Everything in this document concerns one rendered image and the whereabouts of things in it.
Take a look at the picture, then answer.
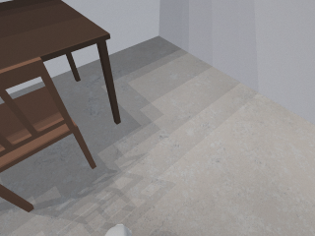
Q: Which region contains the table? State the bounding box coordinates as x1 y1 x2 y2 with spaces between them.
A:
0 0 121 125

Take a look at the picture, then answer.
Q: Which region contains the chair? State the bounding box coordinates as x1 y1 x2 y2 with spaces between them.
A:
0 57 96 212

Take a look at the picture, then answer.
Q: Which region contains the left robot thigh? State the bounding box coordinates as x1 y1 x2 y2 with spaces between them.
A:
104 225 132 236

